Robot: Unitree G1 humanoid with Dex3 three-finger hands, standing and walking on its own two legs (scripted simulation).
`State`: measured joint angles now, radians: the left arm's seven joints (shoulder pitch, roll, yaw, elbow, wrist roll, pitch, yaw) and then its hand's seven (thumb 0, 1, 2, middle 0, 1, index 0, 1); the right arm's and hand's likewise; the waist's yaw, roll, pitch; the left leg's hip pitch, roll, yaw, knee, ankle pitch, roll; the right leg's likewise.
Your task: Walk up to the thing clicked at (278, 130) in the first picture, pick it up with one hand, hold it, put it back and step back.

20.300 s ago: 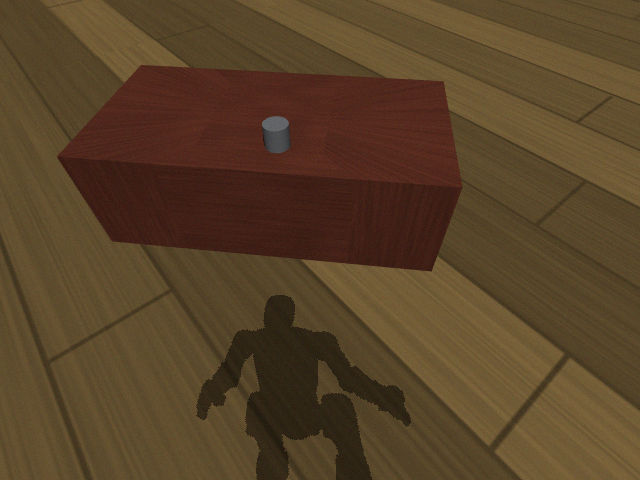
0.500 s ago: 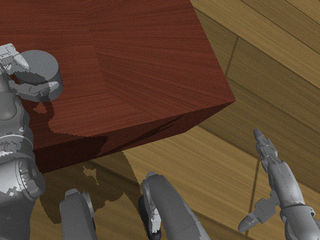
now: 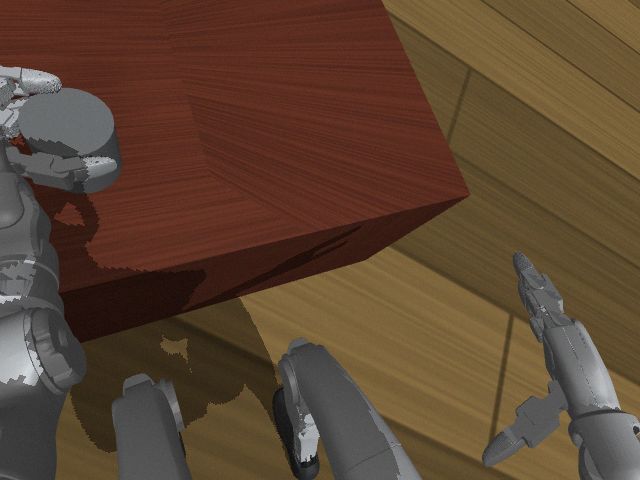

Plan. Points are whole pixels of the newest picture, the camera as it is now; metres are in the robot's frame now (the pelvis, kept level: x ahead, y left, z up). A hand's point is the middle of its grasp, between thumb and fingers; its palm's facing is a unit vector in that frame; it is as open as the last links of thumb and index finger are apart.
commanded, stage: open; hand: left
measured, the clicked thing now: (76, 143) +0.55 +0.17 -0.08
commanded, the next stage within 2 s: withdraw in 0.14 s
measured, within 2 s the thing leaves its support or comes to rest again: neither
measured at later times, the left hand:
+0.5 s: hand (13, 110) +0.56 +0.21 -0.02, palm faces +0.22 -0.98 +0.01, open 17.1 cm
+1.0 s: hand out of the picture +0.52 +0.31 +0.10, palm faces +0.34 -0.91 -0.23, open 17.4 cm
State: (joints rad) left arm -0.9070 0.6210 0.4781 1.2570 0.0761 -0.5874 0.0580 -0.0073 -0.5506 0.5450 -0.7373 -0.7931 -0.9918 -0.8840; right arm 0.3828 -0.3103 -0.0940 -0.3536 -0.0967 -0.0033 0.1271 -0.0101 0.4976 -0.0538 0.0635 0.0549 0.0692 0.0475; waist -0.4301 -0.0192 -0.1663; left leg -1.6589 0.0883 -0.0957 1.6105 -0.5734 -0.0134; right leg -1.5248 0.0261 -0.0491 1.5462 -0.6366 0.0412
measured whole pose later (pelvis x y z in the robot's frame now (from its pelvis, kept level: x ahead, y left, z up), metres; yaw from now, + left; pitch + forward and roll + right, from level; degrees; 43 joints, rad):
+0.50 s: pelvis +0.00 +0.00 +0.00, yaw +0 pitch +34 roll -7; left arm -0.90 0.67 0.53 1.20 0.07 -0.54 0.00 -0.02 -0.60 0.07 -0.19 -0.13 -0.19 -0.13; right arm 0.39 -0.31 -0.08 -0.36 -0.09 0.02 0.12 -0.01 0.50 -0.06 0.06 0.06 0.07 0.05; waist -0.44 -0.03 -0.16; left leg -1.63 0.09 -0.09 1.60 -0.57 -0.01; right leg -1.50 0.03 -0.04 1.54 -0.63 0.04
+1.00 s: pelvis +0.02 +0.01 +0.09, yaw +2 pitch +26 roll -5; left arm -0.83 0.67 0.46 1.18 0.10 -0.16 0.03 -0.02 -0.54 0.08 -0.08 -0.06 -0.07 -0.06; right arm 0.36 -0.28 -0.05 -0.02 -0.03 0.16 0.05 -0.01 0.39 -0.12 0.09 0.09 0.09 0.08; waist -0.24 0.01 -0.16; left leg -1.20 0.09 -0.04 1.24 -0.49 -0.01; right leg -1.09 0.02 -0.01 1.16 -0.53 0.04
